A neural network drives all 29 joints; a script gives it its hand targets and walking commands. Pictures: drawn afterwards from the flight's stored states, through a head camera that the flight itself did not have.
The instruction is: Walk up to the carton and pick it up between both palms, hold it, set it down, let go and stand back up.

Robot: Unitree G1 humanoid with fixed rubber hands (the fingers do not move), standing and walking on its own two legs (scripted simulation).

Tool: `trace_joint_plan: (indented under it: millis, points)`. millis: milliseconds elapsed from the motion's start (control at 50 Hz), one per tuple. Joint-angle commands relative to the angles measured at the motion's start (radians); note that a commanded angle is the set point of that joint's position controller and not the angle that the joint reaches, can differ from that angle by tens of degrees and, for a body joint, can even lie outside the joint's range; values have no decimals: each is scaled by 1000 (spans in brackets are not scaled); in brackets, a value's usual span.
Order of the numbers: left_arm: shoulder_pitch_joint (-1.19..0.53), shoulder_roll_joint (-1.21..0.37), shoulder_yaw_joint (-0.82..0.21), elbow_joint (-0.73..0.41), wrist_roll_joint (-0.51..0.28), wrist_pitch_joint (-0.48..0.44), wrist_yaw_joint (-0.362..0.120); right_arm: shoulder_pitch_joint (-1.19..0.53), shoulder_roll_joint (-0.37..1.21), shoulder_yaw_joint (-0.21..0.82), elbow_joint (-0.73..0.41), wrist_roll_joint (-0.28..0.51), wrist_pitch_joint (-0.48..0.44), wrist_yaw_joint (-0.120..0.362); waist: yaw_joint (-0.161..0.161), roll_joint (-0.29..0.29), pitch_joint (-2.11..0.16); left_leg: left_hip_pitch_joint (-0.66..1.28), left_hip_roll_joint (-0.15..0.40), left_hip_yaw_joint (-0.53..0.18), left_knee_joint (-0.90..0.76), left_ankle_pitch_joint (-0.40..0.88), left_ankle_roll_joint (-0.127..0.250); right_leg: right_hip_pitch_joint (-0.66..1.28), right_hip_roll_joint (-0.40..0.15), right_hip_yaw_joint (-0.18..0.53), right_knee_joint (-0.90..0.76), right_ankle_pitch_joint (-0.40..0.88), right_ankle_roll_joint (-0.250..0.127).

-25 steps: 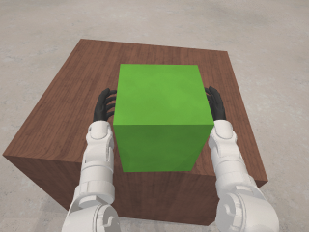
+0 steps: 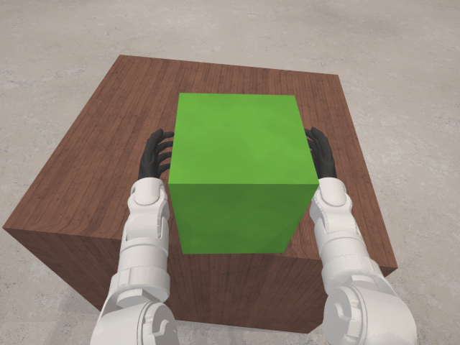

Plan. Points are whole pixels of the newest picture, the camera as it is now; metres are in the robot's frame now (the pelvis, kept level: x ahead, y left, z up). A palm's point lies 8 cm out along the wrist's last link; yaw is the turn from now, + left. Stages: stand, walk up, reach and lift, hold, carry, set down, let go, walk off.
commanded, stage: reach and lift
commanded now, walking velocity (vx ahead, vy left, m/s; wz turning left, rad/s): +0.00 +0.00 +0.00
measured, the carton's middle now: (235, 179) +0.42 +0.02 +0.04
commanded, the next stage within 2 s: none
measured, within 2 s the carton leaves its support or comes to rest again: leaves its support in 0.40 s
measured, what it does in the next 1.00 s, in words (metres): stands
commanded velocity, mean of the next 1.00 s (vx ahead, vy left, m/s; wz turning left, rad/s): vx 0.00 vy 0.00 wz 0.00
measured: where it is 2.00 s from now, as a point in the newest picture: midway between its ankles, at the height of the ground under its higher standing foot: outside the picture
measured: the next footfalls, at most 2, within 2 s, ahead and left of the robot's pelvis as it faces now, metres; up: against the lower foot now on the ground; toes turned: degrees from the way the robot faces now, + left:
none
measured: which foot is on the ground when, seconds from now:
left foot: down 0.00-1.00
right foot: down 0.00-1.00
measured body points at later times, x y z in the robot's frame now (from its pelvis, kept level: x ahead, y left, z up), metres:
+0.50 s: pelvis -0.02 +0.00 +0.00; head -0.01 +0.01 +0.45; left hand +0.37 +0.19 +0.09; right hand +0.40 -0.12 +0.10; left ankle +0.00 +0.13 -0.75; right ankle +0.00 -0.11 -0.75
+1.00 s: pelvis -0.02 +0.01 +0.00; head -0.05 +0.04 +0.45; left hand +0.38 +0.18 +0.15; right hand +0.40 -0.12 +0.16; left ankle +0.00 +0.13 -0.75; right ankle +0.00 -0.11 -0.75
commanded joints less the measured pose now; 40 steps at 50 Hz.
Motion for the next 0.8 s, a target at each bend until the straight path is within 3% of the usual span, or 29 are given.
trace_joint_plan:
  millis: [0, 180, 260, 440, 560, 620, 780]
  points:
    - [-448, -397, -327, 3, -14, -23, -84, -455, 462, 296, -28, -37, -52, 114, 30, 24, -447, 50, -42, 83, 13, 295, 7, 235, 11, -58, 41, 334, 44]
    - [-544, -425, -435, -58, -77, -63, -63, -535, 481, 402, -71, 25, -115, 84, 13, 26, -593, 69, -41, 61, 47, 400, -10, 290, 14, -66, 77, 525, 46]
    - [-602, -428, -483, -81, -102, -78, -51, -576, 485, 456, -79, 60, -130, 70, 8, 23, -640, 79, -40, 46, 53, 403, -11, 299, 12, -65, 83, 552, 47]
    - [-745, -445, -558, -83, -166, -62, -54, -663, 489, 448, -91, 95, -107, 44, -37, 24, -666, 106, -42, 27, 37, 281, -12, 240, 2, -61, 44, 387, 48]
    - [-812, -440, -542, -27, -172, 6, -57, -697, 480, 368, -41, 91, -25, 49, -69, 27, -572, 126, -45, 20, 2, 113, -7, 141, -3, -67, -4, 126, 41]
    - [-822, -438, -520, -15, -172, 59, -67, -743, 476, 346, -61, 103, 11, 54, -65, 28, -547, 118, -47, 20, -12, 65, 1, 121, -5, -70, -19, 39, 39]
    - [-792, -427, -453, -12, -145, 137, -81, -796, 461, 380, -78, 176, 54, 63, -29, 25, -507, 163, -53, 21, 0, 159, 6, 178, 6, -72, -8, 103, 47]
